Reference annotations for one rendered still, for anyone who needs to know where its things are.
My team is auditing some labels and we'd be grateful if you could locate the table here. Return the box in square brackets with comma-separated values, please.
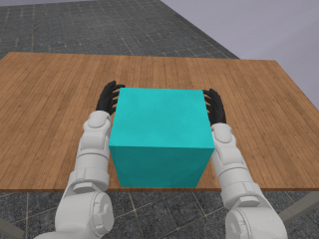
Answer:
[0, 52, 319, 239]

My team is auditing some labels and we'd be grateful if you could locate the robot left hand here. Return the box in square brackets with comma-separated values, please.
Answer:
[96, 81, 125, 116]

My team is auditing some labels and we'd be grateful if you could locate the left robot forearm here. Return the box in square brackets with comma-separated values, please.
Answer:
[55, 111, 112, 231]

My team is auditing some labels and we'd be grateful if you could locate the robot right upper arm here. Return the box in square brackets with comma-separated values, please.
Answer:
[225, 207, 287, 239]

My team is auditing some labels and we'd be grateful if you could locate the right robot forearm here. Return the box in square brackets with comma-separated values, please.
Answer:
[210, 122, 288, 239]

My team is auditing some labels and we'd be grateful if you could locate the robot right hand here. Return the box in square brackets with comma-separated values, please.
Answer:
[202, 89, 226, 126]

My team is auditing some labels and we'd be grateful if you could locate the robot left upper arm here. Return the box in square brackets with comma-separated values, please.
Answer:
[33, 191, 115, 239]

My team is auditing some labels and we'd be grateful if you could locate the carton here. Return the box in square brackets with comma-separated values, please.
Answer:
[109, 88, 215, 188]

